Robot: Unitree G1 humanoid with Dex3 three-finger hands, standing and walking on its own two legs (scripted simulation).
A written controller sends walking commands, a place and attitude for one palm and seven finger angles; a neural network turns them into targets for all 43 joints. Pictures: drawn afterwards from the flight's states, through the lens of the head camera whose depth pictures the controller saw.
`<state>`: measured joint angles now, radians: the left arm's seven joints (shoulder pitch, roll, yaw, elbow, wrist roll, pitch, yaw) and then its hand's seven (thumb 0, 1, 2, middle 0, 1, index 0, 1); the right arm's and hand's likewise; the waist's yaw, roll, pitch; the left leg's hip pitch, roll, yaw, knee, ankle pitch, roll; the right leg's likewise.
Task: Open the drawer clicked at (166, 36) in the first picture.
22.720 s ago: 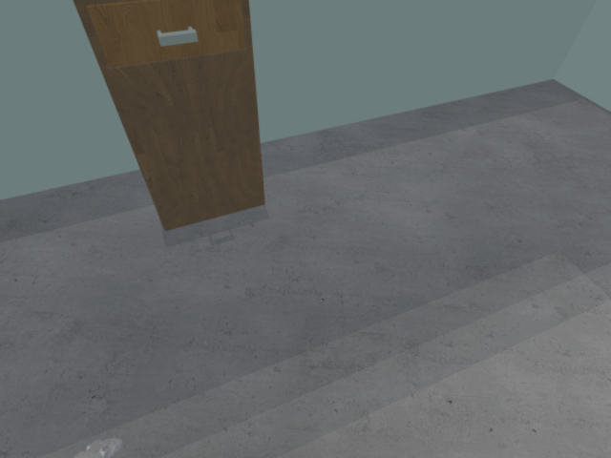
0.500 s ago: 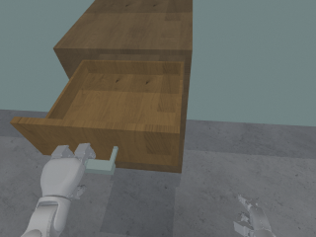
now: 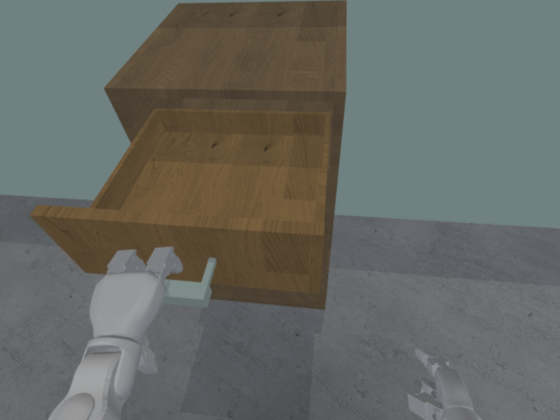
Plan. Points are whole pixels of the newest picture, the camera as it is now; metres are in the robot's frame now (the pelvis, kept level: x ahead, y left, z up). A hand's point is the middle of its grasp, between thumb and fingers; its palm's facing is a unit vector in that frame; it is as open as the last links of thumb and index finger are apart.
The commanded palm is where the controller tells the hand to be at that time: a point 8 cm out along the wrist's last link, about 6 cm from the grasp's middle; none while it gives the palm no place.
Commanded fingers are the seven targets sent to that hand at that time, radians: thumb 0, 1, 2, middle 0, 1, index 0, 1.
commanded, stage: lift the hand off the handle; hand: left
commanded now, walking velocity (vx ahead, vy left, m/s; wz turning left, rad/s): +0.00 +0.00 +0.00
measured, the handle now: (177, 277) +0.29 +0.20 +0.05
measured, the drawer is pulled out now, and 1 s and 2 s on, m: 0.30 0.30 0.30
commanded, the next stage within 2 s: draw the hand back to the body in 1.32 s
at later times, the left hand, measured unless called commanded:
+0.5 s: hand (142, 290) +0.25 +0.23 +0.08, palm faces +0.05 -0.08 -1.00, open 13.3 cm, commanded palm +0.23 +0.22 +0.15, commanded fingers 0.00 -0.50 0.30 -0.30 -1.20 -0.30 -1.20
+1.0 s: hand (115, 246) +0.26 +0.23 +0.16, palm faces +0.13 -0.06 -0.99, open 13.8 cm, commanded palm +0.22 +0.22 +0.22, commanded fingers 0.00 -0.50 0.30 -0.30 -1.20 -0.30 -1.20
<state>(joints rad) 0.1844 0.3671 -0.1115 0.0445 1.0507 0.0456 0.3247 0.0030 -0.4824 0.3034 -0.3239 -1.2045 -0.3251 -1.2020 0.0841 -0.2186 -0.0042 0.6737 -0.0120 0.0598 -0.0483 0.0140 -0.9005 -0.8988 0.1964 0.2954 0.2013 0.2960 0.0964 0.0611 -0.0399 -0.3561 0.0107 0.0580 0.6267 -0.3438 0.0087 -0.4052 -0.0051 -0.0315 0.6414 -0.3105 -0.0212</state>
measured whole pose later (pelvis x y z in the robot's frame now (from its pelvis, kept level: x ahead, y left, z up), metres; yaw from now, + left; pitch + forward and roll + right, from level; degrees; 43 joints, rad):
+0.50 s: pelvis +0.01 +0.00 +0.01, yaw +1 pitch +1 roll +0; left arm 0.18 0.42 -0.13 -0.13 0.97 0.08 0.17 0.00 -0.49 0.30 -0.33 -1.21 -0.41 -1.23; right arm 0.06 -0.23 0.01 0.67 0.00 0.07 -0.05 0.01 -0.90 -0.90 0.20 0.30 0.20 0.30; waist 0.11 0.10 -0.01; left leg -0.22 0.00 0.05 0.51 -0.30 0.01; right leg -0.27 -0.01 -0.04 0.53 -0.28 -0.02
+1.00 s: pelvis +0.00 +0.00 +0.02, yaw +1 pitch -2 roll +1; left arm 0.08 0.51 -0.06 -0.30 0.87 0.20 -0.02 0.00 -0.49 0.30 -0.32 -1.20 -0.33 -1.20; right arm 0.00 -0.26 0.05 0.65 0.03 0.13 -0.01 0.01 -0.90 -0.90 0.20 0.30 0.20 0.30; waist 0.11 0.13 0.01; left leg -0.11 0.00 0.04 0.39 -0.24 0.00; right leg -0.16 0.00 -0.05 0.43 -0.23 -0.02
